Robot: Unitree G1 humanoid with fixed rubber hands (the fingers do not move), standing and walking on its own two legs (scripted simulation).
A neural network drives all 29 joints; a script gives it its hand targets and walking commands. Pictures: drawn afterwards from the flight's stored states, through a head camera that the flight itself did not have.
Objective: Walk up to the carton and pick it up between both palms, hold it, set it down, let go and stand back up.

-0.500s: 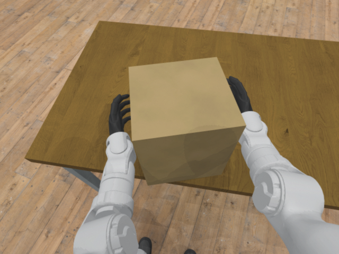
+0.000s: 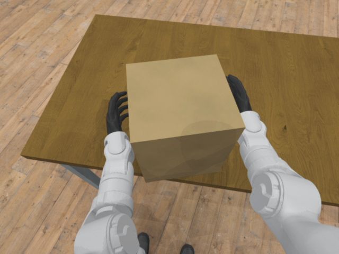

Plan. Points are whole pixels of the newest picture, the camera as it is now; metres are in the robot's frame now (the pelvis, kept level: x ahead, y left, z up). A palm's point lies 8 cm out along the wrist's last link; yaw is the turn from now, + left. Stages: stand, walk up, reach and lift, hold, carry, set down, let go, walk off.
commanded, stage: set down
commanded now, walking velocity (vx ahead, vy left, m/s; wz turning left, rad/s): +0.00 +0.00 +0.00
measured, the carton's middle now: (177, 124) +0.41 +0.06 -0.01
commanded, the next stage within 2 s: none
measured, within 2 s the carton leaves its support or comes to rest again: neither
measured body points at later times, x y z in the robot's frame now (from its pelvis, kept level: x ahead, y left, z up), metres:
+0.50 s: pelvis +0.00 +0.00 +0.00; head +0.12 +0.01 +0.43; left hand +0.37 +0.21 +0.00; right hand +0.47 -0.09 +0.02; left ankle +0.01 +0.16 -0.74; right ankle +0.00 -0.07 -0.74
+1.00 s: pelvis -0.01 +0.01 -0.01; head +0.12 -0.01 +0.42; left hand +0.37 +0.22 -0.01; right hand +0.50 -0.09 +0.02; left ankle +0.01 +0.16 -0.74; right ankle +0.00 -0.07 -0.74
